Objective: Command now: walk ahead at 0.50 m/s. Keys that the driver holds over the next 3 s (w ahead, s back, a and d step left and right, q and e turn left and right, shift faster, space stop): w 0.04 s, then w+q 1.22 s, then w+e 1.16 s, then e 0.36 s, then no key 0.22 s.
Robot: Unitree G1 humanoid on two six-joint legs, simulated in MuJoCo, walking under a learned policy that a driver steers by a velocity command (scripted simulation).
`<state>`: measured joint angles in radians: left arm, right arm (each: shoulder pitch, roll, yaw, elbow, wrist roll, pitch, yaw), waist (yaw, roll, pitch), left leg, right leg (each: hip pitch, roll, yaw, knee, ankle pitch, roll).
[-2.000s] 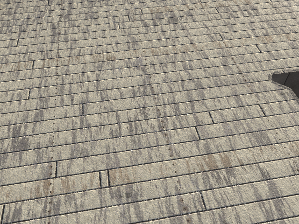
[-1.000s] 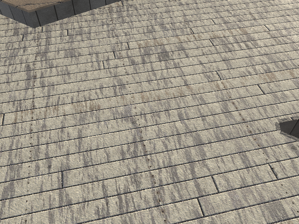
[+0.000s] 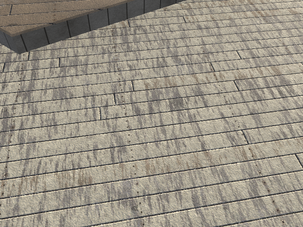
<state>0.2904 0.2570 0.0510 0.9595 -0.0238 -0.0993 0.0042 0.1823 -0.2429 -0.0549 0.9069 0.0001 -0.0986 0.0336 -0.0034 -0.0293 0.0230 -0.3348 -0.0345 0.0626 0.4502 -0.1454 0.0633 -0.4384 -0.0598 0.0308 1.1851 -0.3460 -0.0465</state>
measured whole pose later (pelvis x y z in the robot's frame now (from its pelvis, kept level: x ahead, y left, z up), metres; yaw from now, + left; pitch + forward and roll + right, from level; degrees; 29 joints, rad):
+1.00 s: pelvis +0.49 +0.08 -0.02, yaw +29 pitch +1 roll -1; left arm 0.24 0.29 0.08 0.91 -0.02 -0.09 0.01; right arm 0.11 -0.28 -0.09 0.72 0.02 -0.04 0.04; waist 0.03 0.00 0.07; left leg -0.48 -0.03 0.05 0.66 -0.20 0.10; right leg -0.23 -0.09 -0.06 1.10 -0.48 0.03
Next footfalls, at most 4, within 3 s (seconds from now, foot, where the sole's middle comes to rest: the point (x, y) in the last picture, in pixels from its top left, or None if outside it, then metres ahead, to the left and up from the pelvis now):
0.40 right None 0.40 -0.14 -0.77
0.92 left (106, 206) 0.57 0.20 -0.77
1.46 right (109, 139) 0.92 0.23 -0.77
1.94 left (52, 122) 1.03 0.54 -0.77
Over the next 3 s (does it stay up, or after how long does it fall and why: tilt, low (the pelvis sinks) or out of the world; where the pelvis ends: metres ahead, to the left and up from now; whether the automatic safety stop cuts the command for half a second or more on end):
stays up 1.37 0.46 0.00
